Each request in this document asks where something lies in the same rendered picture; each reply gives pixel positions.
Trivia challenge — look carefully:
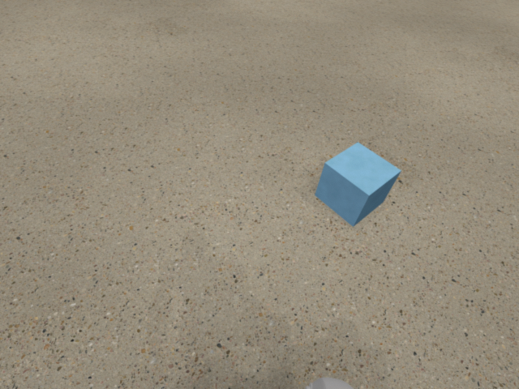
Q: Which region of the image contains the carton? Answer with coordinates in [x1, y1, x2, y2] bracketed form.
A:
[315, 142, 401, 227]

